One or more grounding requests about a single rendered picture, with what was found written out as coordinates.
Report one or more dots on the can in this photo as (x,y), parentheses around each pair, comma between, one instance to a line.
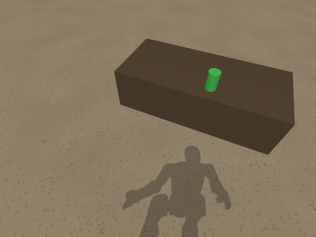
(212,79)

